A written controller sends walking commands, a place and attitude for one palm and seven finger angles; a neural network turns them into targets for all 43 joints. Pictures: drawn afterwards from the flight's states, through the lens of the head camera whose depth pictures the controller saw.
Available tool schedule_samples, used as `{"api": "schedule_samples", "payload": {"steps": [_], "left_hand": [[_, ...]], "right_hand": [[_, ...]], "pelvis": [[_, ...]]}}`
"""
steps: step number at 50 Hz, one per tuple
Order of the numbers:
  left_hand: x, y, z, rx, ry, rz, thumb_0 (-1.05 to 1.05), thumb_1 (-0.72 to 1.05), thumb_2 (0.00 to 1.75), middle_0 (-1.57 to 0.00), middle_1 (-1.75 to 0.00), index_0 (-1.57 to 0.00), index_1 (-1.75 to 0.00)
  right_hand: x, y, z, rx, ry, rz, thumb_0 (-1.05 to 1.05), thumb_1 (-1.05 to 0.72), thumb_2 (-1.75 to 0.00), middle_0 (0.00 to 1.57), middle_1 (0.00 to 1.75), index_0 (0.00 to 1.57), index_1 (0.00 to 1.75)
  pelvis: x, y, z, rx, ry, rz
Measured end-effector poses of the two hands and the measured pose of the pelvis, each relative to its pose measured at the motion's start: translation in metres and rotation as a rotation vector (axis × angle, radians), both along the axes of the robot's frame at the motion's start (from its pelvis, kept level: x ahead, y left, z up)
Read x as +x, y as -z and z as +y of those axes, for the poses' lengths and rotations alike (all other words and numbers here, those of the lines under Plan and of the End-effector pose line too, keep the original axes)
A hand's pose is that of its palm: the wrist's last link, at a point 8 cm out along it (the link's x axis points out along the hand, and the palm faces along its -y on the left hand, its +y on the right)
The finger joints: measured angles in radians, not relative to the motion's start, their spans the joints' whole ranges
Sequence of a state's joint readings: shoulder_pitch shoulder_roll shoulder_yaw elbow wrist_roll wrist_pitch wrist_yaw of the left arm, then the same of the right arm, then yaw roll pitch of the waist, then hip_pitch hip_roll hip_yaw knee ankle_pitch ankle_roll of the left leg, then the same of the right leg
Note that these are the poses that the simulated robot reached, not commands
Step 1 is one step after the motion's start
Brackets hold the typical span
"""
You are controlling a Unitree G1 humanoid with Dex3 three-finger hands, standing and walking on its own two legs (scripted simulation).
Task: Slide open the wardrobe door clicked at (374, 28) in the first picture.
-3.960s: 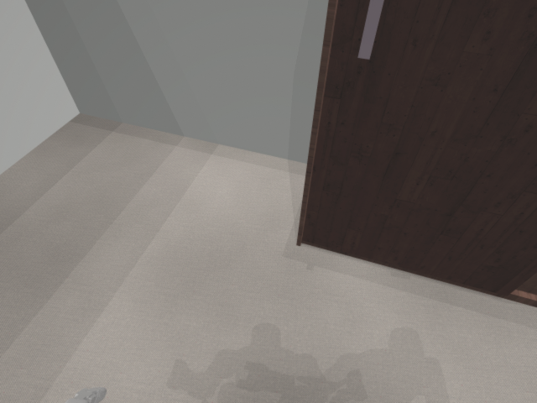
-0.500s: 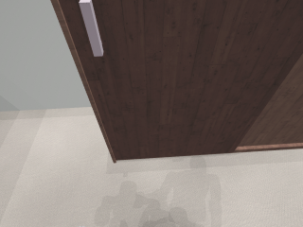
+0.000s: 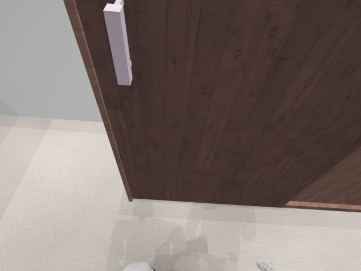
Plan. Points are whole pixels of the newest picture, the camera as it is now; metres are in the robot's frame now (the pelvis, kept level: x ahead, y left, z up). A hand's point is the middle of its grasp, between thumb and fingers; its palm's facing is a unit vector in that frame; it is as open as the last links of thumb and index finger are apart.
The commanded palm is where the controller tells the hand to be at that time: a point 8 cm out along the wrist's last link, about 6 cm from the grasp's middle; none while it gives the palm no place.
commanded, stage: come to a stop and stand still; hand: left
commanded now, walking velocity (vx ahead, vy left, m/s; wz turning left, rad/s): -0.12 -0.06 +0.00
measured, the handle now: (122, 43) +0.49 +0.18 +0.22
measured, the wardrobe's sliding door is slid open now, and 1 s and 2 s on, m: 0.00 0.00 0.00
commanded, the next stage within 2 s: look again from close up in 1.84 s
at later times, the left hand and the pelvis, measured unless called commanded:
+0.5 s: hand out of the picture +0.04 +0.15 -0.17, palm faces +0.06 -0.97 -0.23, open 7.4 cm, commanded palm none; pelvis -0.05 -0.04 -0.01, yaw +2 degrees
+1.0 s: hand out of the picture -0.09 +0.18 -0.17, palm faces +0.08 -0.96 -0.26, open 7.4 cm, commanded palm none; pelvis -0.10 -0.04 +0.00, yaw +3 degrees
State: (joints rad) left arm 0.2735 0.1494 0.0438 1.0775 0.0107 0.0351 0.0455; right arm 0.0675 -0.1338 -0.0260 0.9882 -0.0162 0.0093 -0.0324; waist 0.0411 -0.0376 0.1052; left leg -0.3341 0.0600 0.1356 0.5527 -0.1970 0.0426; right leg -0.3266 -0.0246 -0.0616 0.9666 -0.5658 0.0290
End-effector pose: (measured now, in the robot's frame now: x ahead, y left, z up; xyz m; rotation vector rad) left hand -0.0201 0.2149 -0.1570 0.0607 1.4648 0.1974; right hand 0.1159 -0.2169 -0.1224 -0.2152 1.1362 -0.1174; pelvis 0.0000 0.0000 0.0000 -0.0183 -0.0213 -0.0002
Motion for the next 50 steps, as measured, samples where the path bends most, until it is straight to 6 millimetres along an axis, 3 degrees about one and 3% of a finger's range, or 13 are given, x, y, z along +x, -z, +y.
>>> {"api": "schedule_samples", "payload": {"steps": [6, 11, 17, 23, 27, 32, 42, 46, 50], "left_hand": [[0.026, -0.011, 0.011, 0.073, 0.017, -0.102, 0.01, 0.91, 0.89, -0.20, -0.30, -0.20, -0.30], [0.036, -0.015, 0.009, 0.145, 0.080, -0.222, 0.01, 0.91, 0.89, -0.20, -0.30, -0.20, -0.30], [0.044, -0.016, 0.001, 0.159, 0.084, -0.315, 0.01, 0.90, 0.89, -0.20, -0.30, -0.20, -0.30], [0.051, -0.018, -0.010, 0.106, 0.102, -0.368, 0.01, 0.90, 0.89, -0.20, -0.30, -0.20, -0.30], [0.039, -0.025, -0.017, 0.091, 0.116, -0.370, 0.01, 0.90, 0.89, -0.20, -0.30, -0.21, -0.30], [0.008, -0.025, -0.019, 0.093, 0.109, -0.318, 0.01, 0.90, 0.89, -0.20, -0.30, -0.21, -0.30], [-0.043, -0.015, -0.002, 0.096, 0.085, -0.208, 0.01, 0.90, 0.89, -0.20, -0.30, -0.21, -0.30], [-0.059, -0.019, 0.006, 0.106, 0.072, -0.198, 0.01, 0.90, 0.89, -0.20, -0.30, -0.21, -0.30], [-0.083, -0.023, 0.011, 0.117, 0.058, -0.173, 0.01, 0.90, 0.89, -0.20, -0.30, -0.20, -0.30]], "right_hand": [[-0.007, 0.006, -0.009, 0.035, 0.005, -0.006, 0.00, -0.91, -0.90, 0.20, 0.30, 0.20, 0.30], [-0.026, 0.021, -0.037, 0.048, 0.015, -0.027, 0.00, -0.90, -0.90, 0.20, 0.30, 0.20, 0.30], [-0.059, 0.021, -0.065, 0.005, 0.063, -0.034, 0.01, -0.91, -0.90, 0.20, 0.30, 0.20, 0.30], [-0.103, 0.013, -0.067, -0.019, 0.071, 0.001, 0.01, -0.91, -0.90, 0.20, 0.30, 0.20, 0.30], [-0.128, 0.010, -0.068, -0.006, 0.072, 0.042, 0.01, -0.91, -0.90, 0.20, 0.30, 0.20, 0.30], [-0.152, 0.009, -0.070, 0.006, 0.077, 0.083, 0.01, -0.91, -0.90, 0.20, 0.30, 0.20, 0.30], [-0.199, 0.010, -0.073, -0.029, 0.095, 0.167, 0.01, -0.91, -0.90, 0.20, 0.30, 0.20, 0.30], [-0.206, 0.007, -0.074, -0.039, 0.084, 0.188, 0.01, -0.91, -0.90, 0.20, 0.30, 0.20, 0.30], [-0.198, 0.005, -0.077, -0.045, 0.066, 0.167, 0.01, -0.90, -0.90, 0.20, 0.30, 0.20, 0.30]], "pelvis": [[-0.014, 0.001, -0.014, 0.004, -0.001, 0.004], [-0.024, 0.015, -0.034, 0.035, -0.009, 0.010], [-0.029, 0.021, -0.037, -0.005, -0.045, -0.025], [-0.043, 0.015, -0.038, -0.009, -0.034, -0.045], [-0.054, 0.007, -0.042, -0.007, -0.034, -0.047], [-0.065, 0.003, -0.047, 0.000, -0.040, -0.038], [-0.085, 0.004, -0.040, -0.014, -0.042, -0.051], [-0.093, 0.000, -0.036, -0.014, -0.046, -0.054], [-0.104, -0.002, -0.035, -0.006, -0.051, -0.062]]}}
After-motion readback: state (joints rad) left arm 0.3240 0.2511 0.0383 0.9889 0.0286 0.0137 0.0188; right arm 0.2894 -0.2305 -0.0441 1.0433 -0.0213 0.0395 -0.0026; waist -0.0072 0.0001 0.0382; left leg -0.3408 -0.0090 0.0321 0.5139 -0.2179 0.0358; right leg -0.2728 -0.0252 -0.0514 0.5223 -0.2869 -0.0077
